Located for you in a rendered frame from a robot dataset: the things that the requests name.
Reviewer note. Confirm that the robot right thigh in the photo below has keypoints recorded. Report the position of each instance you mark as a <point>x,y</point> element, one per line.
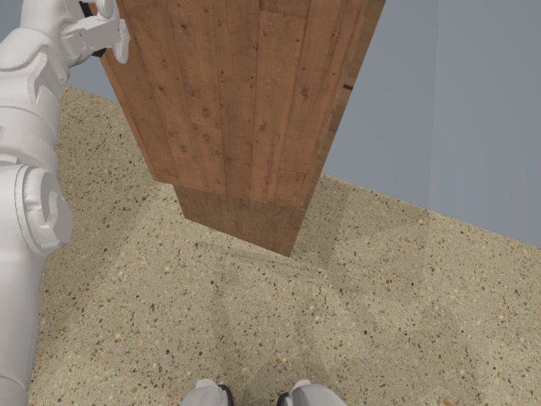
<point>313,395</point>

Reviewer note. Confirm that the cupboard door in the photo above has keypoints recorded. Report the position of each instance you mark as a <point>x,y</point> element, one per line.
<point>232,96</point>

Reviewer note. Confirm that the robot left thigh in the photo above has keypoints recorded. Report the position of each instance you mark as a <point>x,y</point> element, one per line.
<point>205,396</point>

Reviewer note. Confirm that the robot thigh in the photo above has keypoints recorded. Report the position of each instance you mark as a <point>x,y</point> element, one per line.
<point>313,395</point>
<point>205,396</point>

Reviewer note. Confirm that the robot left forearm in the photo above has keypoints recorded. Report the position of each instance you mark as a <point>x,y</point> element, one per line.
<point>32,74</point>

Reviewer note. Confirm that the handle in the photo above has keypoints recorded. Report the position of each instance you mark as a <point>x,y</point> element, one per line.
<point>86,10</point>

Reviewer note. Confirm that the robot left hand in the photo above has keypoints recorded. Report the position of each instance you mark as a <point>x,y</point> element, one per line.
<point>62,20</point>

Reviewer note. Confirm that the left robot upper arm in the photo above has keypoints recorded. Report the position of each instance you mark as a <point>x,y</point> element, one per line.
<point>35,220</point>

